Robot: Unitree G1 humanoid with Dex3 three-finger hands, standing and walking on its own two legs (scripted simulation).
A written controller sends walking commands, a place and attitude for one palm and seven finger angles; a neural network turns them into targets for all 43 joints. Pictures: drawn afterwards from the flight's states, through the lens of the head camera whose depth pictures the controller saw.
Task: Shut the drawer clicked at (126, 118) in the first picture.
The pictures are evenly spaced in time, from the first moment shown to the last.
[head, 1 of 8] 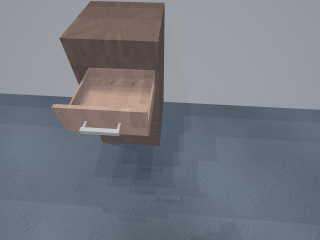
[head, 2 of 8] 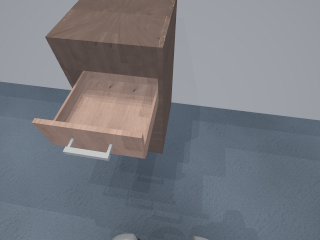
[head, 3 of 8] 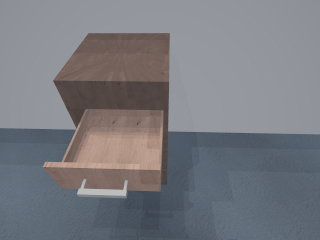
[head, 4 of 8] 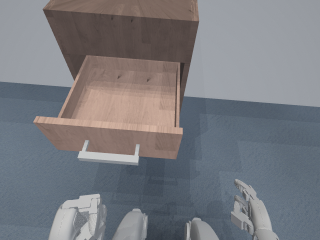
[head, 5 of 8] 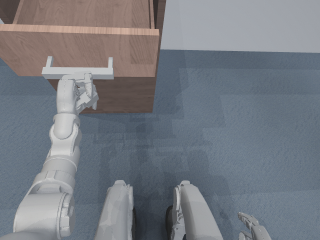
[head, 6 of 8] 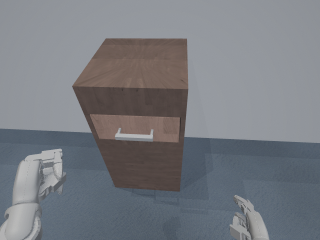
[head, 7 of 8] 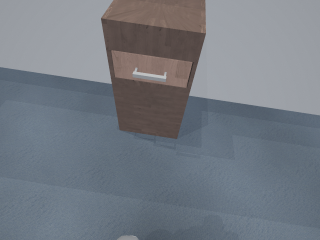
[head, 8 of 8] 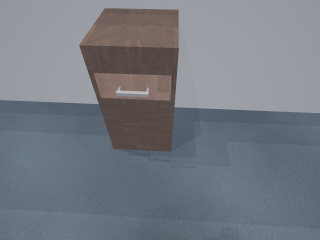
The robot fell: no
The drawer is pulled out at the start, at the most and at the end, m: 0.28 0.28 0.00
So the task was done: yes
